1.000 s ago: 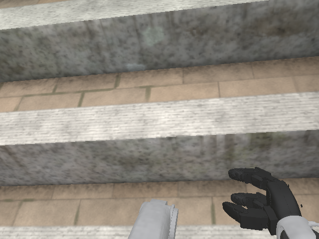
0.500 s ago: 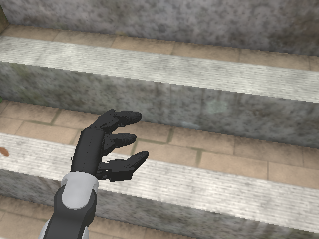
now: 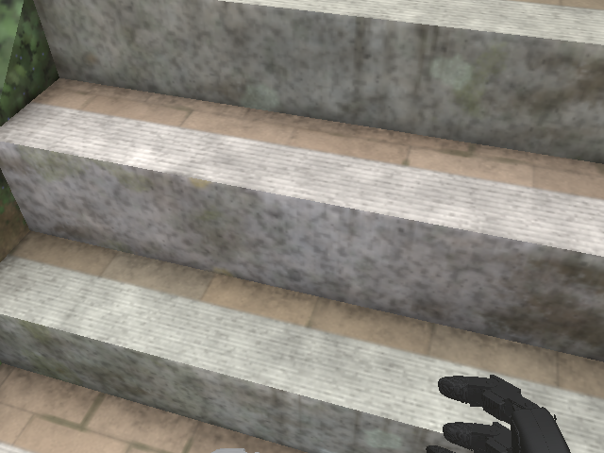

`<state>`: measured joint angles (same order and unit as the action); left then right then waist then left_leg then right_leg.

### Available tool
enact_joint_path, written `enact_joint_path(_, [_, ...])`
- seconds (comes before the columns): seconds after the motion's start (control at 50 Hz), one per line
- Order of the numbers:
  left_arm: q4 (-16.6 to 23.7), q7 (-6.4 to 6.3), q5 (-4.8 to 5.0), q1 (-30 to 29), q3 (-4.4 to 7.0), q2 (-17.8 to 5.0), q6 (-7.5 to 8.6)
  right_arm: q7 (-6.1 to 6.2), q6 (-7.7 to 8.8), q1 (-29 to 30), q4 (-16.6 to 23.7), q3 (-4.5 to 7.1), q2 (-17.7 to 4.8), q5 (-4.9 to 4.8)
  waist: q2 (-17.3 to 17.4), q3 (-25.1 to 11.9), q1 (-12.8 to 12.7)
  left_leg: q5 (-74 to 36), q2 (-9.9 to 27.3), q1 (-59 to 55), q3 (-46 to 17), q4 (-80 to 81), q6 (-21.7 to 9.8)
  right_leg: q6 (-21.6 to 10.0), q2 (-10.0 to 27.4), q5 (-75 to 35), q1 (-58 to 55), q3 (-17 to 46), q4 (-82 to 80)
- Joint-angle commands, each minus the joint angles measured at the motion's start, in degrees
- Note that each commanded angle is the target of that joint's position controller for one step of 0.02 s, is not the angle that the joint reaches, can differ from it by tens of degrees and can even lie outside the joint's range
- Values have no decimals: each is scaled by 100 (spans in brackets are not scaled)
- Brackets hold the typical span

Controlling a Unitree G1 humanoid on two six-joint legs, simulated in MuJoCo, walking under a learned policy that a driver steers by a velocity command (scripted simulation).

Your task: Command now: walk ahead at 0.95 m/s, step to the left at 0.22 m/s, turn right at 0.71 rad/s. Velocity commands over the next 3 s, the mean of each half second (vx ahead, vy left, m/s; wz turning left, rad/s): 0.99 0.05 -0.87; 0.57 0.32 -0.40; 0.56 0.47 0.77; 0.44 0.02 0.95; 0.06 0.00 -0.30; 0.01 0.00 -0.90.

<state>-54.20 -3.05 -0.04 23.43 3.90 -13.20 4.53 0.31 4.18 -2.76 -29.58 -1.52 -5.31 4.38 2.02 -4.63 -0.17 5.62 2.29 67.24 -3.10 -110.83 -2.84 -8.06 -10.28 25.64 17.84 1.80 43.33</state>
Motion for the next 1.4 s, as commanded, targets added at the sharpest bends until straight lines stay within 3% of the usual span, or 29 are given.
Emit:
enact_joint_path(0.02, [444, 40, -79, -232, 52, -364, 399, 64, 23, 432, 320, -66, 118, 37, -186, 848, -147, 628, 109, 1427, 72, -1889, -34, -1157, 1611, -413, -4, 3276, -2552])
enact_joint_path(0.1, [136, 3, -63, 1267, 105, -297, 386, -211, 200, 2055, 1029, -236, 369, 150, 96, 1117, -848, 1674, 199, 3425, 120, -2001, -278, -707, 1796, -602, -2120, 3370, -2801])
enact_joint_path(0.12, [88, 59, -19, 1105, 84, -221, 378, -235, 186, 2514, 1336, -297, 393, 148, -874, 1137, -842, 2293, 209, 2689, 403, -865, -229, -1118, 1535, -682, -1416, 3055, -3491])
enact_joint_path(0.18, [220, -28, 151, 827, 35, 79, 280, -128, -25, 2969, 1782, -494, 610, -284, -828, 304, -669, 2915, 20, -3038, 1310, 3272, -345, -994, 1447, -5142, 1058, 1711, -4658])
enact_joint_path(0.2, [352, 39, 252, 920, 57, -234, 435, -49, 2, 1352, 1092, -111, 130, -512, -665, -903, -41, 3074, -694, -5492, 1665, 3175, -336, -928, 1537, -10126, 993, 1586, -3294])
enact_joint_path(0.24, [872, 392, 239, -569, 513, -1682, 869, 178, -123, -1833, 407, 661, -1279, -532, -1129, -2936, 1921, 2964, -201, -7282, 146, 4468, -602, -615, 1685, -11579, 124, 2008, 10])
enact_joint_path(0.26, [1378, 574, 524, -1213, 432, -1171, 927, 277, -59, -2429, 44, 894, -1958, -117, 819, -3436, 1986, 5100, 1293, -8278, -2867, 5952, -1111, -275, 609, -9038, 1881, 1768, 2338])
enact_joint_path(0.28, [1721, 590, -19, -1874, 379, -782, 955, 377, -186, -1742, 72, 955, -1980, -207, 2071, -3045, 1706, 5358, 1978, -7308, -4995, 7993, -1288, -107, 43, -3442, 2584, 1089, 4987])
enact_joint_path(0.34, [2271, 509, -507, -1918, -26, 614, 617, 251, 35, -392, -885, 542, -541, -282, -73, -368, 177, 5059, 2076, -4995, -3653, 8120, -1340, -247, 795, -2537, 4300, 921, 8143])
enact_joint_path(0.4, [2475, 419, -233, -1491, -255, 948, -31, 146, 416, -676, -1943, 403, 5, -201, -423, 843, -696, 2310, 2183, -4156, -1385, 8919, -478, -298, 1335, -1056, 4942, 1238, 8838])
enact_joint_path(0.44, [2702, 278, -48, -1953, -235, 571, -239, 111, 525, -191, -2032, 430, -519, -91, -360, 1562, -915, 489, 1978, -3457, 702, 10031, -253, -121, 1194, -609, 4595, 750, 7781])
enact_joint_path(0.56, [3551, -35, -178, -3560, -114, 147, -619, 33, 571, -1508, -2611, 662, -1573, -24, 97, 1211, -532, -3656, 1543, -6557, 2398, 10929, -487, -308, 1042, 1075, 5923, -608, 7924])
enact_joint_path(0.58, [3285, 96, -23, -2160, -234, -40, -616, 77, 536, 8, -2102, 596, -1966, -348, -117, 442, -1793, -5635, 980, -5216, 3161, 10748, -250, -429, 1159, 358, 2831, -781, 4676])
enact_joint_path(0.6, [2456, 137, 82, -672, -2, -594, -647, 167, 495, -104, -1617, 732, -2528, -628, -638, -1455, -1858, -7797, 962, -4956, 2576, 9115, -744, -257, 338, -1097, -78, -950, 4279])
enact_joint_path(0.62, [2274, 131, 17, 729, 100, -767, -555, 84, 558, 203, -1349, 850, -3070, -841, -14, -2196, -2213, -10477, 1457, -5272, 2116, 7595, -956, 10, 192, -869, -1242, -1129, 3908])
enact_joint_path(0.64, [2268, 134, -61, -123, 113, -1027, -511, -42, 616, -237, -1081, 752, -2505, -871, -210, -2636, -1342, -9183, 1213, -5128, 1564, 5946, -724, -53, -68, -956, -1795, -526, 2455])
enact_joint_path(0.66, [2573, 71, 26, -1332, 167, -859, -587, -194, 628, -686, -825, 754, -2088, -621, -517, -2651, -497, -2295, 263, -3578, 830, 4411, -90, -155, 380, -1368, -2671, 1445, 104])
enact_joint_path(0.68, [2662, 5, -41, -1977, 399, -1114, -611, -302, 485, -1248, -542, 544, -1682, -255, -771, -3262, -66, -415, -350, -2207, -312, 1673, 219, -125, 960, -112, -3488, 3027, -961])
enact_joint_path(0.7, [2077, -122, 70, -1098, 369, -949, -640, -255, 162, -944, -230, 330, -1169, -191, -361, -3206, 111, -344, 14, -2085, -665, -22, 388, 1033, 1141, -2876, -3820, 2625, -76])
enact_joint_path(0.72, [1654, -165, 62, -469, 229, -1045, -653, -116, 45, -730, 17, 128, -592, -369, -1004, -2481, 153, 115, -42, -1368, -659, -1481, 457, 1695, 1330, -6426, -3418, 2151, 431])
enact_joint_path(0.78, [1345, -440, -226, -372, 36, -877, -568, -34, -311, -27, 497, -34, 51, -260, 147, -878, 26, 523, -697, 242, -1155, -2740, 459, 1159, 1441, -4102, -1558, 1983, -108])
enact_joint_path(0.82, [1340, -310, -427, -857, -93, -632, -313, -59, -478, -337, 222, 93, -128, -363, 779, 58, 293, 528, -918, -119, -982, -2035, 309, 1079, 1656, -3703, -141, 1358, -824])
enact_joint_path(0.9, [1056, 62, -522, -871, -198, -327, -85, 243, -695, -75, 235, 129, -38, -466, 200, 771, 513, 552, -1188, 573, -675, -2731, 282, 1425, 1910, -2826, 810, -26, -1649])
enact_joint_path(1.04, [237, -551, -367, 1408, -70, -316, -191, -2, -1031, 1343, 499, 6, 51, -542, -614, 908, -209, 1132, -701, 2197, 666, -2574, -274, 1063, 2556, -4492, -1947, -569, -2899])
enact_joint_path(1.24, [-285, -605, -421, 1797, -132, -284, -213, -163, -912, 1459, 754, -46, 290, -494, -756, 557, 100, 1854, -315, 2304, 1122, -2885, -656, 888, 2783, -8014, -3677, -1316, -2887])
enact_joint_path(1.32, [643, -837, 193, -3, 47, -1126, -177, -123, -1422, -138, 270, 72, -549, -774, -1355, -130, 1070, 3852, -877, -3002, 2376, 1985, -704, 690, 2862, -13653, -1490, -1989, -2689])
enact_joint_path(1.36, [976, -723, 159, 421, 353, -1745, -231, -110, -1441, -1063, 52, 326, -1255, -632, -2040, -759, 1092, 5346, -1473, -4492, 2018, 3310, -905, 800, 2891, -15207, -1757, -1798, -794])
enact_joint_path(1.38, [1198, -600, 62, 564, 390, -1694, -230, -161, -1405, -1084, -146, 454, -1494, -608, -1957, -793, 907, 4890, -1301, -6066, 1145, 3935, -1354, 1047, 2505, -13076, -47, -1572, 293])
enact_joint_path(1.4, [1301, -386, 76, 148, 534, -1886, -182, -94, -1439, -408, 176, 601, -1731, -805, -446, -1191, 750, 3295, -622, -6657, -509, 4902, -1550, 683, 1931, -5259, 894, -1022, 2112])
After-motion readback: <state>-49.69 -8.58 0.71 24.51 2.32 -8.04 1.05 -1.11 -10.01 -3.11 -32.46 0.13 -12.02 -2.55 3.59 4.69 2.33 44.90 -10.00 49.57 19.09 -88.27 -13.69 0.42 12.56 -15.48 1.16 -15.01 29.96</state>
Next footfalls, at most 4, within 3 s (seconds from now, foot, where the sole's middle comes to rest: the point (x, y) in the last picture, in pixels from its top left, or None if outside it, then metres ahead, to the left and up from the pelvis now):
0.22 left None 0.35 0.15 -0.51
0.70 right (460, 389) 0.49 -0.21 -0.32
1.46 left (453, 178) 0.73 -0.20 -0.10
2.04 right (588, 17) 0.88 -0.40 0.10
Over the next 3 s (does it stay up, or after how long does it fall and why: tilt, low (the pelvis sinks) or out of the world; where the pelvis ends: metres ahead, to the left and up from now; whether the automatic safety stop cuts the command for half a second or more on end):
stays up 0.74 -0.23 0.69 its command is cut before an obstacle after 0.7 s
